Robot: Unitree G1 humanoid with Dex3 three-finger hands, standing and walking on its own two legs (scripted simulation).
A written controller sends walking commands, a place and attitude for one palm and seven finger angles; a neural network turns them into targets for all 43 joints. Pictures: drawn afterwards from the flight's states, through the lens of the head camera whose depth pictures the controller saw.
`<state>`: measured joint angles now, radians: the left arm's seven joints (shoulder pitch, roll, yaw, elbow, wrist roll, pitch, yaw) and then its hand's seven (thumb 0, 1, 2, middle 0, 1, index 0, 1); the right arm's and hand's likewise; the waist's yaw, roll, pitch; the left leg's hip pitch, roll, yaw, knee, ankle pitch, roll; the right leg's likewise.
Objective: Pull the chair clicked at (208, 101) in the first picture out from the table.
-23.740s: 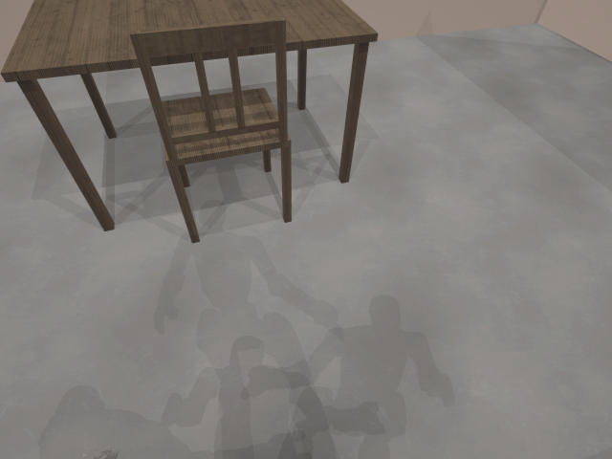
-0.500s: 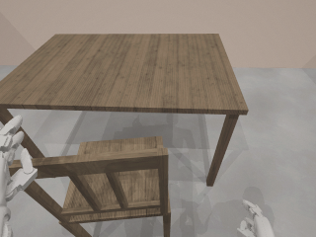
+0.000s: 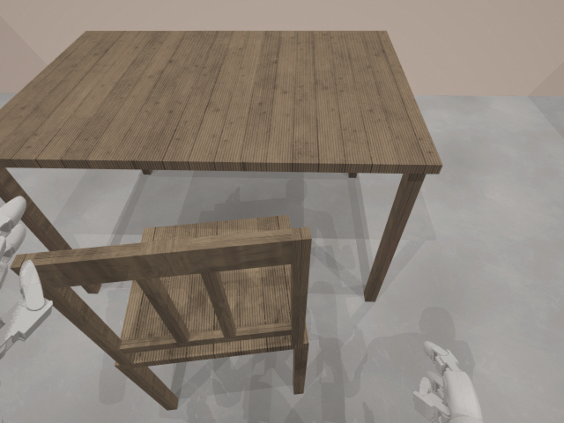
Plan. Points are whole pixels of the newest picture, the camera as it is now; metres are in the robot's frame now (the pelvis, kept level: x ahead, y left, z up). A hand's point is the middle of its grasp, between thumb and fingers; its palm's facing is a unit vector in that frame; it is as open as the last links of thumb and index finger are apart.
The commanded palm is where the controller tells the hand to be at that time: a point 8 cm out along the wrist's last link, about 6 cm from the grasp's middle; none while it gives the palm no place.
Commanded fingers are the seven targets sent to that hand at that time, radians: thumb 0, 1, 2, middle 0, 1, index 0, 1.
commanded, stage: step back with the hand held close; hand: left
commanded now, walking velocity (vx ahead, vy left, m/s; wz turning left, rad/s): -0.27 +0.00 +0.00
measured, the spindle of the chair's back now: (167, 310) +0.32 +0.25 -0.11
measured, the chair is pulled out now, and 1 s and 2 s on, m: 0.19 0.19 0.19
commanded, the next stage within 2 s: stop stepping back and stand still in 0.98 s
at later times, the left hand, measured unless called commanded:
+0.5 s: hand (26, 347) +0.15 +0.26 +0.16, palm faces +0.44 -0.78 -0.44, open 7.4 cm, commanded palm +0.09 +0.30 +0.18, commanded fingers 0.00 0.90 0.90 -0.20 -0.30 -0.20 -0.30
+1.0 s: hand out of the picture +0.10 +0.27 +0.16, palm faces +0.38 -0.80 -0.46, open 7.4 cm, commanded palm +0.03 +0.31 +0.18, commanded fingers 0.00 0.90 0.90 -0.20 -0.30 -0.20 -0.30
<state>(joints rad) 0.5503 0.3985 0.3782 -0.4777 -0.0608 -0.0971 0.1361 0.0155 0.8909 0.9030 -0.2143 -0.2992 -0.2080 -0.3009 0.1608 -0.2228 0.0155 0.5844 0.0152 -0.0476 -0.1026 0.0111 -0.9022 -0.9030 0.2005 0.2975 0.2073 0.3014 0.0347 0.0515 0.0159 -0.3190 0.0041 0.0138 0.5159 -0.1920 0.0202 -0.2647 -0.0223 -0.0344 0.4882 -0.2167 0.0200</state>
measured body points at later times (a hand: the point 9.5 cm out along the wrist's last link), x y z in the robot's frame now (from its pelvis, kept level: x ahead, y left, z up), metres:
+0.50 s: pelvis -0.04 +0.00 -0.01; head -0.03 +0.01 +0.44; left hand +0.12 +0.30 +0.18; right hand +0.14 -0.24 -0.09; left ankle +0.05 +0.11 -0.73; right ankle +0.03 -0.13 -0.74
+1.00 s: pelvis -0.11 +0.01 -0.01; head -0.08 +0.03 +0.44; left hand +0.07 +0.31 +0.19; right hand +0.09 -0.22 -0.07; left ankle -0.06 +0.11 -0.74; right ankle -0.10 -0.12 -0.73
